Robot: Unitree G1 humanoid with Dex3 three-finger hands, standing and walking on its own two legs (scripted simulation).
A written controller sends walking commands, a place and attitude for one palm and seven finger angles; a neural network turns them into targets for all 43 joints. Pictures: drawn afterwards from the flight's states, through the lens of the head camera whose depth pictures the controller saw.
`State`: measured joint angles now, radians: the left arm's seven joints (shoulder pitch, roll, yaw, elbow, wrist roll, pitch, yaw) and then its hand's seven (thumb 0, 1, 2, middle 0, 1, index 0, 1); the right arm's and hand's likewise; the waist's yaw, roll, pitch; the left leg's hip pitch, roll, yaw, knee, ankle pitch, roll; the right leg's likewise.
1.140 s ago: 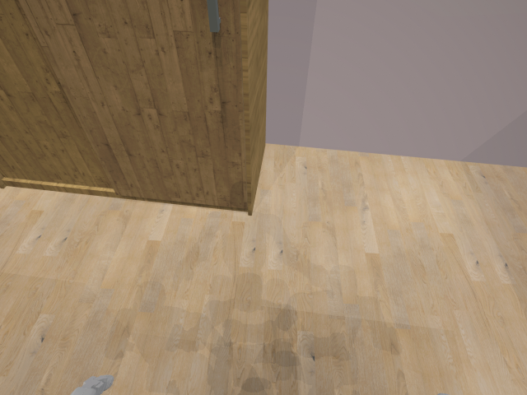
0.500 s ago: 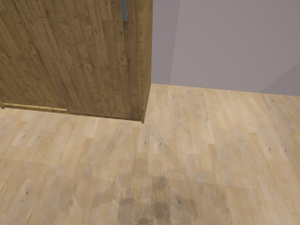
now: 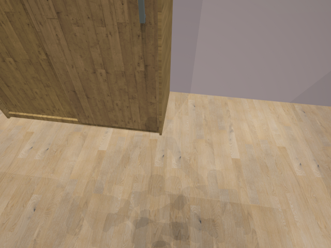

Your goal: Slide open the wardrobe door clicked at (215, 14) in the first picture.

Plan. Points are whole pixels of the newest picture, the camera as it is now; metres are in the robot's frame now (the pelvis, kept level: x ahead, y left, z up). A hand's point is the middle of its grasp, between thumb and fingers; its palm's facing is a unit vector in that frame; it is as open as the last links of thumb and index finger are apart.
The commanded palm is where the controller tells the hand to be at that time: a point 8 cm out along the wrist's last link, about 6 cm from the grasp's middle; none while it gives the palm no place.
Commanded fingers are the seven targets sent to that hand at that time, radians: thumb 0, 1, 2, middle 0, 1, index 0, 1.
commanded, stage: look at it before walking up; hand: right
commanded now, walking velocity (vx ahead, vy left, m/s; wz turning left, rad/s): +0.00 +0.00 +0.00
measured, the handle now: out of the picture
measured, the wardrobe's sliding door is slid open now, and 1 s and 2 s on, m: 0.00 0.00 0.00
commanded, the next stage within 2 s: walk to a spot facing it in 0.50 s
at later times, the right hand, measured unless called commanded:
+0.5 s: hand out of the picture +0.08 -0.25 -0.16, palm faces -0.02 +0.94 -0.33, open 7.4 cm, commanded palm none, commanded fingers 0.00 -0.90 -0.90 0.20 0.30 0.20 0.30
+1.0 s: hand out of the picture +0.05 -0.19 -0.18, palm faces -0.14 +0.96 -0.26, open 7.4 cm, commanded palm none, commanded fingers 0.00 -0.90 -0.90 0.20 0.30 0.20 0.30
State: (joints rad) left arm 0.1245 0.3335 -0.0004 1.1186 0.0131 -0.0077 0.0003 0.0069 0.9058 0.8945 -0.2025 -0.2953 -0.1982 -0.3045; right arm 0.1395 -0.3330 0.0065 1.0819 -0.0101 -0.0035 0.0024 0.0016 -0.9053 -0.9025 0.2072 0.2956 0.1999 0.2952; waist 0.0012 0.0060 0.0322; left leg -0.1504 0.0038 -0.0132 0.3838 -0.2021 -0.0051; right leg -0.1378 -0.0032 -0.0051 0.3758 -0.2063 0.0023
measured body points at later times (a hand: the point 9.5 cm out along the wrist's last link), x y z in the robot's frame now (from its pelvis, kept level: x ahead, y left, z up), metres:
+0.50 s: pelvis +0.01 +0.00 +0.00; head +0.01 -0.01 +0.45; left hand +0.09 +0.29 -0.13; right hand +0.08 -0.30 -0.13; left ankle +0.00 +0.12 -0.75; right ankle +0.00 -0.12 -0.75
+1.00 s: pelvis -0.02 +0.01 -0.02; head +0.00 +0.03 +0.43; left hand +0.01 +0.27 -0.17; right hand +0.06 -0.24 -0.16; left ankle -0.02 +0.11 -0.74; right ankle +0.00 -0.12 -0.75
